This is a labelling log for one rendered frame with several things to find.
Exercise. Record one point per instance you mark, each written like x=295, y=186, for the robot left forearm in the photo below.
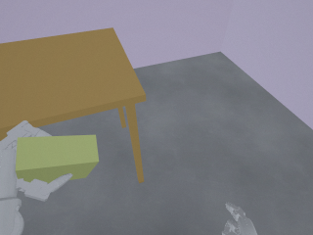
x=11, y=221

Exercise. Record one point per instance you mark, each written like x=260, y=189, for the robot right hand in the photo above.
x=244, y=226

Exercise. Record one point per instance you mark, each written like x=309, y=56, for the robot left hand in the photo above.
x=9, y=182

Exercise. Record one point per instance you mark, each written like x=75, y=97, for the table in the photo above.
x=56, y=78

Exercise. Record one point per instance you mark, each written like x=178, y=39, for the sponge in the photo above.
x=48, y=157

